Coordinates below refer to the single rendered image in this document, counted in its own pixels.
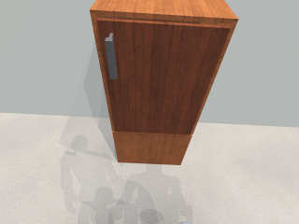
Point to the handle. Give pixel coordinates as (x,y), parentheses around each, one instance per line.
(111,59)

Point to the cupboard door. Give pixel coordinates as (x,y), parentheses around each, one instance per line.
(163,72)

